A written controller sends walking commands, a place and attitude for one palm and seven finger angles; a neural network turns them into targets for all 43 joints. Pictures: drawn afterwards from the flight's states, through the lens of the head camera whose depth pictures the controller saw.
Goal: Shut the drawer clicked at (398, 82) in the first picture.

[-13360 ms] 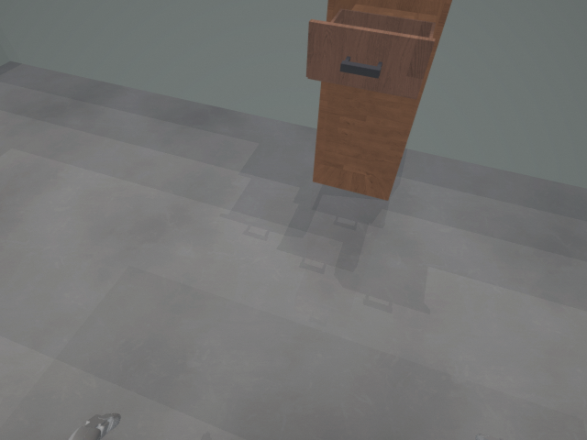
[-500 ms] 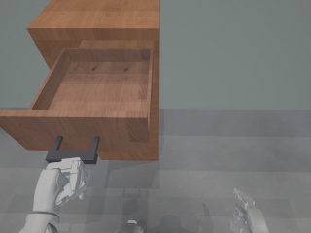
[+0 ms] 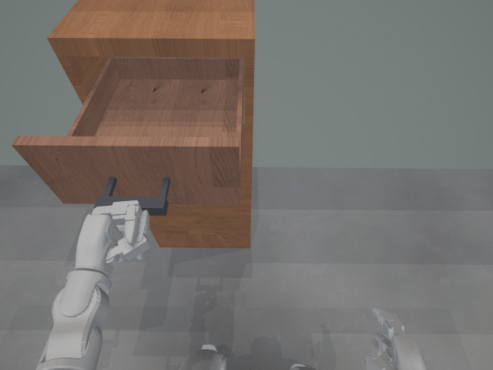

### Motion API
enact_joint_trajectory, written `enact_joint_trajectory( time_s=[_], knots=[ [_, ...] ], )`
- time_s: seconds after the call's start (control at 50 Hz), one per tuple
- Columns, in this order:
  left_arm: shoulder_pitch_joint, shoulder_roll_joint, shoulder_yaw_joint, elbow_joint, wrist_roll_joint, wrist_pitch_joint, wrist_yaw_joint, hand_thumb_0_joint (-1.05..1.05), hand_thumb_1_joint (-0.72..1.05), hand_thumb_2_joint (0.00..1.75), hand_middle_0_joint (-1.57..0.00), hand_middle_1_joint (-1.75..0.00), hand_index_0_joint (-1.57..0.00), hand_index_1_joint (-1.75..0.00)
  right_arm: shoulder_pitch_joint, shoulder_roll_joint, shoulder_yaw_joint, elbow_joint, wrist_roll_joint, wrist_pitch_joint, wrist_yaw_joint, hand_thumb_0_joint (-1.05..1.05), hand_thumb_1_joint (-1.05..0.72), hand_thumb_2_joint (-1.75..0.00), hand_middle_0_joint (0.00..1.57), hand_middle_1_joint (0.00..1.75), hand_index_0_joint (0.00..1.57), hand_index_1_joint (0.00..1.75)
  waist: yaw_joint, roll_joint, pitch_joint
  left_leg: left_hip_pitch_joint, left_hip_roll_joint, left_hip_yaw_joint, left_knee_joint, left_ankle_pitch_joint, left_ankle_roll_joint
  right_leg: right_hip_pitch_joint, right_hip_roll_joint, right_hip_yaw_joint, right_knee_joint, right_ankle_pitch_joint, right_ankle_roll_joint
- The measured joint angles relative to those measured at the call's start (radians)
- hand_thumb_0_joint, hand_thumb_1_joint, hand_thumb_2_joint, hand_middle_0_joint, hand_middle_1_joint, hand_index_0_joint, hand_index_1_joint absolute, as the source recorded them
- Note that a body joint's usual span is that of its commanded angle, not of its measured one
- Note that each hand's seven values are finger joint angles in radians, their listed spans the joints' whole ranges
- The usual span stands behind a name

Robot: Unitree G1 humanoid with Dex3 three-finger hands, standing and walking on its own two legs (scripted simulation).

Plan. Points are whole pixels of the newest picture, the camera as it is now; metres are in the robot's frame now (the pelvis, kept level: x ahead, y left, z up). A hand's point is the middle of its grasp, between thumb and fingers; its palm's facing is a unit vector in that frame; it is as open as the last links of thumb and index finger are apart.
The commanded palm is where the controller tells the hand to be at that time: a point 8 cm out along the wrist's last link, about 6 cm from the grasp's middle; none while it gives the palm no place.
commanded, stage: push the drawer shut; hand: left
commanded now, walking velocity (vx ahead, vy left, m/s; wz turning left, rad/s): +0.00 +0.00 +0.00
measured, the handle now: (135, 194) +0.37 +0.20 +0.07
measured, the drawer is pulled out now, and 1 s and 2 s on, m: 0.24 0.11 0.00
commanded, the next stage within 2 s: none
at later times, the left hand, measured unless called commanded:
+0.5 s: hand (152, 202) +0.36 +0.18 +0.06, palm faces +0.00 -1.00 -0.05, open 2.8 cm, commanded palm +0.36 +0.23 +0.07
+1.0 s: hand (162, 172) +0.43 +0.17 +0.06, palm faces +0.03 -1.00 -0.05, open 3.0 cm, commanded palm +0.42 +0.22 +0.07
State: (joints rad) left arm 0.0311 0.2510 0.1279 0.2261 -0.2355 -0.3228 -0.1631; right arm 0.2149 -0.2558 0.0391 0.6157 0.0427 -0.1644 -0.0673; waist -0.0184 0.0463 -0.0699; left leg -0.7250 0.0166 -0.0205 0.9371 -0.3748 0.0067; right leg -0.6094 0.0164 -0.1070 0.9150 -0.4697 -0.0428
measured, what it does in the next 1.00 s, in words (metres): stands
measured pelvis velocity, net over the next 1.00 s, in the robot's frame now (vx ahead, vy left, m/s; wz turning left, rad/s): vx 0.00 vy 0.01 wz -0.02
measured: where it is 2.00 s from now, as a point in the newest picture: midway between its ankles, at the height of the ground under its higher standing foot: outside the picture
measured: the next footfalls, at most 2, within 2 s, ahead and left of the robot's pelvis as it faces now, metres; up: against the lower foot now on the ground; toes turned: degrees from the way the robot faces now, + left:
none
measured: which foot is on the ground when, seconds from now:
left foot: down 0.00-1.00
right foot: down 0.00-1.00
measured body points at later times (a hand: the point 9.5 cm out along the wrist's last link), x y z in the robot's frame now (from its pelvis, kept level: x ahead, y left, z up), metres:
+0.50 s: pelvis +0.01 +0.02 +0.00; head +0.07 +0.02 +0.45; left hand +0.36 +0.23 +0.07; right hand +0.13 -0.23 -0.10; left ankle +0.05 +0.11 -0.69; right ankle +0.00 -0.09 -0.69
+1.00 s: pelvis +0.00 +0.01 +0.00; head +0.08 +0.01 +0.44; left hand +0.42 +0.22 +0.07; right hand +0.08 -0.25 -0.12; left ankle +0.05 +0.11 -0.69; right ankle +0.00 -0.09 -0.69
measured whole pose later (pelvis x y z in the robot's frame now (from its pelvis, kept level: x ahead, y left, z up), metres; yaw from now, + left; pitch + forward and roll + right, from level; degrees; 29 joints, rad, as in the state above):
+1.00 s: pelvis +0.00 +0.01 +0.00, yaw -1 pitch +13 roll -2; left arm -0.51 0.30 0.22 0.80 -0.15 -0.39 -0.11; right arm 0.29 -0.26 0.03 0.66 0.02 -0.04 -0.03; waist -0.07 0.03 -0.08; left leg -0.79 0.02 0.00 0.94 -0.37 0.02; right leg -0.69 0.02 -0.08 0.92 -0.46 -0.03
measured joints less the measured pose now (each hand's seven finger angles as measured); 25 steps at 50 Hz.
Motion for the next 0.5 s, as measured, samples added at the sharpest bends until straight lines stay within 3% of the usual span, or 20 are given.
enact_joint_trajectory(
  time_s=[0.5],
  knots=[
    [-0.255, -0.011, 0.006, 0.236, 0.056, -0.027, 0.062, -0.05, 0.73, 0.91, -1.40, -1.60, -1.40, -1.60, 0.030, 0.007, -0.006, 0.016, -0.014, 0.064, 0.030, 0.01, -0.91, -0.90, 0.20, 0.30, 0.20, 0.30, -0.017, -0.018, 0.004, -0.008, -0.009, 0.030, -0.018, 0.001, 0.024, -0.015, -0.012, 0.030, -0.018, 0.011, 0.024]
  ],
)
